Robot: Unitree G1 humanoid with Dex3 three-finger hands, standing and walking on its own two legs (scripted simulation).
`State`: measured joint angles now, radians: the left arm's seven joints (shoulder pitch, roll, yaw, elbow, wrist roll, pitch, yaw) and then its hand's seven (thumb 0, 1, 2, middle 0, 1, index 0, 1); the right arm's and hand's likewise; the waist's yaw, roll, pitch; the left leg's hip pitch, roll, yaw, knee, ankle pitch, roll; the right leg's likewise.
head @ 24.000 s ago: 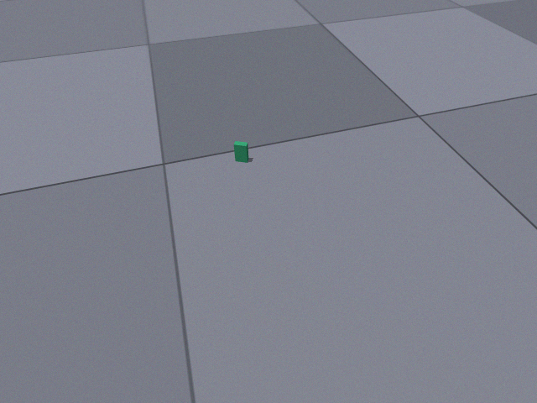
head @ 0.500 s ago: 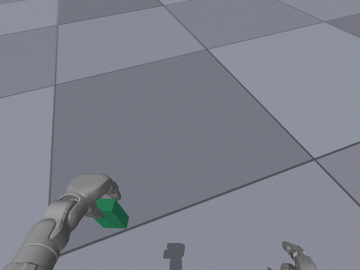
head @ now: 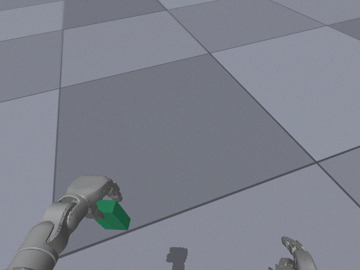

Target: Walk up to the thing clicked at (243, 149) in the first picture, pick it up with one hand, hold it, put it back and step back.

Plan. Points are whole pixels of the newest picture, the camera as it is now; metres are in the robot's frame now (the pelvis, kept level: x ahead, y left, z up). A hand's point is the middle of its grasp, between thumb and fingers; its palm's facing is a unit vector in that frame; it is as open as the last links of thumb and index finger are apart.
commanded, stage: hold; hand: left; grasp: from above
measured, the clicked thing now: (110, 215) +0.30 +0.22 -0.10
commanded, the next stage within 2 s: crouch in 0.56 s
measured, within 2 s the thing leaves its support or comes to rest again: neither
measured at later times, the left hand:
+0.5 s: hand (94, 207) +0.28 +0.22 -0.01, palm faces -0.48 -0.01 -0.88, open 6.5 cm
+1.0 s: hand (99, 212) +0.29 +0.23 -0.06, palm faces -0.48 +0.00 -0.88, open 6.5 cm
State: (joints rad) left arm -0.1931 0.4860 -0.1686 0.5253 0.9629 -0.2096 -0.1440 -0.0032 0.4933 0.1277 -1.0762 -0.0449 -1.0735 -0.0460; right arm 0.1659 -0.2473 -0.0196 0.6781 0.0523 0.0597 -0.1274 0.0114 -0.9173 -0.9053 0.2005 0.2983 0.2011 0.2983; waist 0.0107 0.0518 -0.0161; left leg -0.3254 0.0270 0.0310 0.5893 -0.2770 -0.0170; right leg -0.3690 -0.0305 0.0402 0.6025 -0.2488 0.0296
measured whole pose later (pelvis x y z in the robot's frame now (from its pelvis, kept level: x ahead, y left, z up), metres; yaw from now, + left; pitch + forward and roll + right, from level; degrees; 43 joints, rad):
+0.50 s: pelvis +0.01 +0.00 +0.01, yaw +0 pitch +0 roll +1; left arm -0.18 0.49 -0.17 0.50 0.96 -0.21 -0.15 0.00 0.49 0.14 -1.06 -0.07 -1.06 -0.06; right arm 0.14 -0.24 -0.01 0.67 0.06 0.08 -0.14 0.01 -0.91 -0.90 0.20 0.30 0.20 0.30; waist 0.02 0.05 0.01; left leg -0.27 0.02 0.03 0.53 -0.26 -0.02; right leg -0.32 -0.03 0.04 0.55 -0.23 0.03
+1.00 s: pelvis +0.01 +0.00 -0.01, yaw +1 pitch +6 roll +0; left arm -0.21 0.48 -0.13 0.66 1.07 -0.32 0.01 0.00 0.51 0.16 -0.98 -0.18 -0.99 -0.15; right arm 0.14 -0.23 -0.03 0.67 0.04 0.12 -0.11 0.01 -0.91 -0.90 0.20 0.30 0.20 0.30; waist 0.00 0.02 -0.04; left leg -0.47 0.02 0.02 0.69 -0.33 -0.02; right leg -0.50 -0.03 0.03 0.69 -0.30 0.03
